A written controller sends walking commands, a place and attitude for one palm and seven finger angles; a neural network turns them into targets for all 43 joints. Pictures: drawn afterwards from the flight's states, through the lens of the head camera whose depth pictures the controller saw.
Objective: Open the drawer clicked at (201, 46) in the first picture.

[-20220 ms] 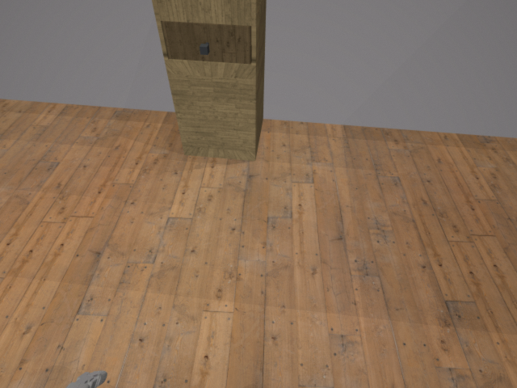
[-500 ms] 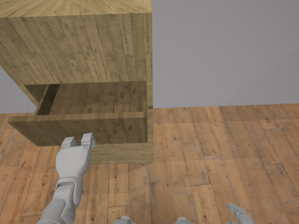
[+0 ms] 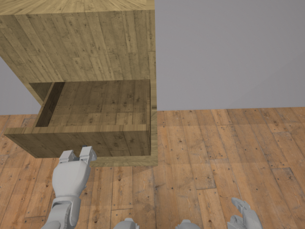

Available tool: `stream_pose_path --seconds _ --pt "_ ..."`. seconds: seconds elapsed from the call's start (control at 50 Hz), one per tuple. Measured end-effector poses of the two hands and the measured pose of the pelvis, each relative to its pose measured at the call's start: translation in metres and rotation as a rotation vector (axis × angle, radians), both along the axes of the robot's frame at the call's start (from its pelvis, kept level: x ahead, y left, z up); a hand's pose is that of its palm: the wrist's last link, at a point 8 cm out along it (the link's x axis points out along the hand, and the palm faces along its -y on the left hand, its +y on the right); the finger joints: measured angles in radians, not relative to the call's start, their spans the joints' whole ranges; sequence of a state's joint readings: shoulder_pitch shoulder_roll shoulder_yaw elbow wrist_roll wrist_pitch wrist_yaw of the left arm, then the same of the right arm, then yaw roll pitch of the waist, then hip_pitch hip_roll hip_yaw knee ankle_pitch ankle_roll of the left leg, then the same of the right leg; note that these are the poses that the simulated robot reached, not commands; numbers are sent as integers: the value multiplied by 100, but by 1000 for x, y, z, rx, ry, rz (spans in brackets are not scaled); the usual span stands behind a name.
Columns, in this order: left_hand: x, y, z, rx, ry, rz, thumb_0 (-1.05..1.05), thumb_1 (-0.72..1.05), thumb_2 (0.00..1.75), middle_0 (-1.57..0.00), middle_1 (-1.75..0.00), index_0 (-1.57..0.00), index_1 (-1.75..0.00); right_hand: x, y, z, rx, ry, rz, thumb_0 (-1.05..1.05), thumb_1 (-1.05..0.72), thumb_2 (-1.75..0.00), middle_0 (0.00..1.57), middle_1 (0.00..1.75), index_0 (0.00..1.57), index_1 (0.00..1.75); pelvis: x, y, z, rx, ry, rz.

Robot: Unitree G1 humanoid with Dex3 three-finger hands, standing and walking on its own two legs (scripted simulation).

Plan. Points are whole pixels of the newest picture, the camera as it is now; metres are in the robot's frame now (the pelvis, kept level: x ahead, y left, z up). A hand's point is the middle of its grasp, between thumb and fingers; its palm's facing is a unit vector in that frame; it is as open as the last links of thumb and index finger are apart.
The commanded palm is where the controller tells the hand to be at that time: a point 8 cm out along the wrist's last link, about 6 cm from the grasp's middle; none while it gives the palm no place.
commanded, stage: pull the drawer open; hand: left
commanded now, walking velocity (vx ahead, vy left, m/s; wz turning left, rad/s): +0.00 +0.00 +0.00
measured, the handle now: (82, 158) +0.31 +0.22 -0.03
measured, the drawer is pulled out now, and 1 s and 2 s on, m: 0.19 0.30 0.30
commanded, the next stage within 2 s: open the thumb to release the handle in 1.20 s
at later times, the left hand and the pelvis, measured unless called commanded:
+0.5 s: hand (77, 201) +0.20 +0.21 -0.05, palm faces -0.03 -0.11 -0.99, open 6.8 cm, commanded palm +0.17 +0.23 +0.01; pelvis +0.01 +0.00 -0.01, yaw +0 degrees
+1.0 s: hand (71, 225) +0.15 +0.21 -0.05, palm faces -0.07 -0.12 -0.99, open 6.8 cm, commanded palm +0.12 +0.23 +0.01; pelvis +0.00 -0.01 -0.02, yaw +0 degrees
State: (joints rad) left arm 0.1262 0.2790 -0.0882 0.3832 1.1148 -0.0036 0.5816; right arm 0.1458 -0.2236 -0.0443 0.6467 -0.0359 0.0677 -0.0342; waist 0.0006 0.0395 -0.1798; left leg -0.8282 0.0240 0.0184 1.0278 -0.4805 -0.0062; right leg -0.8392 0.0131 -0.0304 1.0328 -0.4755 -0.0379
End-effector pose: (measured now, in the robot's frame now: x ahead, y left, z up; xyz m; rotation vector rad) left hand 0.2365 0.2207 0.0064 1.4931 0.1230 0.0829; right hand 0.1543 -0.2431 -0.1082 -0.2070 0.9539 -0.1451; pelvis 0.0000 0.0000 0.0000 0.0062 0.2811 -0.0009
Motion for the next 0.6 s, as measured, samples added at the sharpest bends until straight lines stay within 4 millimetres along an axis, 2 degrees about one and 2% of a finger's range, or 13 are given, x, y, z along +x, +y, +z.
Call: stream_pose_path --seconds 0.26,0.6 --pt "-24 -2 0 -15 8 13 6 61 74 -41 -135 -30 -135 15 5 3 12 -28 24 1 -91 -90 20 30 20 30 4 -1 -2 2 0 -5" --pt "-65 -4 1 -25 15 16 6 61 74 -41 -135 -30 -135 52 17 4 25 -90 104 1 -91 -90 20 30 20 30 9 -2 -10 4 6 -3"
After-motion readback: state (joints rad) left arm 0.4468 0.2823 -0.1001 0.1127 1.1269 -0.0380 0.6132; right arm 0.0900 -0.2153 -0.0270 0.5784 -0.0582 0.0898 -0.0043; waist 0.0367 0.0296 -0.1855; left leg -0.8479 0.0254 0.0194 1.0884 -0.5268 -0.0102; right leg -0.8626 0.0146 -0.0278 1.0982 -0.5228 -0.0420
